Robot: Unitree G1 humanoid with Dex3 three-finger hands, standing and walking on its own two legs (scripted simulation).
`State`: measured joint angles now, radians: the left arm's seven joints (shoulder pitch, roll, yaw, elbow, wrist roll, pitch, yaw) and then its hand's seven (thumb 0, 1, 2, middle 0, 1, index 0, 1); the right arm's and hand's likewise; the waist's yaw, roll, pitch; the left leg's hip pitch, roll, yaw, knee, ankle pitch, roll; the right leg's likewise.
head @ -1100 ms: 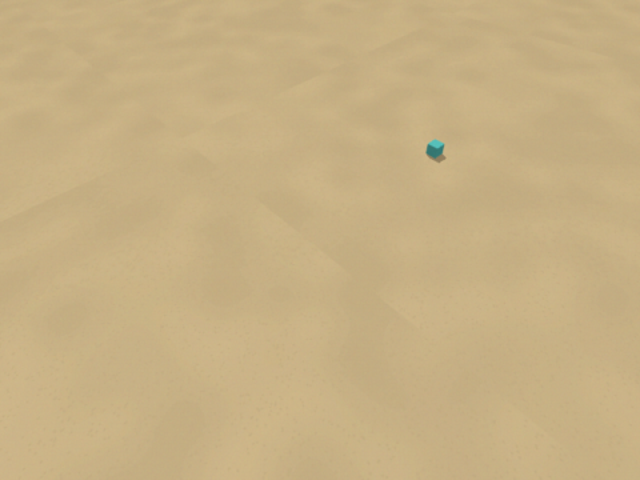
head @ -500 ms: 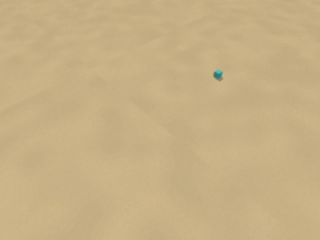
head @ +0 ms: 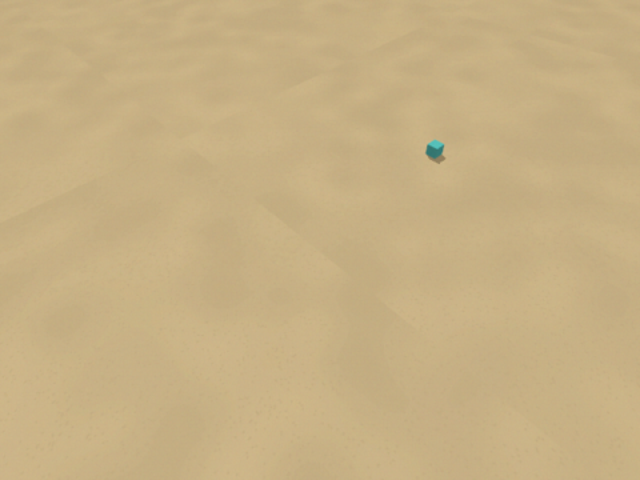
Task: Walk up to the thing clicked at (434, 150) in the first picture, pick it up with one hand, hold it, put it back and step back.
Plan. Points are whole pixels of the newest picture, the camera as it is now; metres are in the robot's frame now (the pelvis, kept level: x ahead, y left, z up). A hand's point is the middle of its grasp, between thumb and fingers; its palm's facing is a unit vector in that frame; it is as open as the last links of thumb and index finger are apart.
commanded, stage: stand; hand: left
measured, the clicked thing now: (434, 149) +1.76 -0.53 -0.75
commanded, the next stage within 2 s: walk up in 0.02 s
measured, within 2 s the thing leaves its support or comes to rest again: neither
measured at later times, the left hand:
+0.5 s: hand (241, 413) +0.25 +0.16 -0.13, palm faces -0.26 -0.87 -0.41, open 7.4 cm
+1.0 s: hand (322, 232) +0.62 +0.04 -0.14, palm faces -0.58 -0.72 -0.39, open 7.4 cm
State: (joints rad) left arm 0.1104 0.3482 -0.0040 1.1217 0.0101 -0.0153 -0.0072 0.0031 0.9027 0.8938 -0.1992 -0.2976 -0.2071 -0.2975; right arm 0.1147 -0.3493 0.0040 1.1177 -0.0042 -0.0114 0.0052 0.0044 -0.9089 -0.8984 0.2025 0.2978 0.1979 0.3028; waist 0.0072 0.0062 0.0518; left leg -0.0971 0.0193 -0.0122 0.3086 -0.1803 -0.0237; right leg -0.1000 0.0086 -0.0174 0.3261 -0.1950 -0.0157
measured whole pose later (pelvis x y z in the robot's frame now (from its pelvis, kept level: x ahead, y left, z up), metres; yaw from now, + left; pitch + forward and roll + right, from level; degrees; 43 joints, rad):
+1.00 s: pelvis +0.38 -0.14 -0.01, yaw -33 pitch -1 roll +1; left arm 0.24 0.46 0.05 0.88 -0.01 -0.08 -0.06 0.01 0.90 0.89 -0.20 -0.30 -0.21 -0.30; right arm 0.31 -0.41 -0.07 0.82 -0.02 -0.08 0.08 0.00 -0.91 -0.90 0.20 0.30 0.20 0.30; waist -0.06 -0.02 0.07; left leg -0.20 0.05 0.18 0.47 -0.24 0.03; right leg -0.52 -0.06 -0.01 0.95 -0.32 -0.02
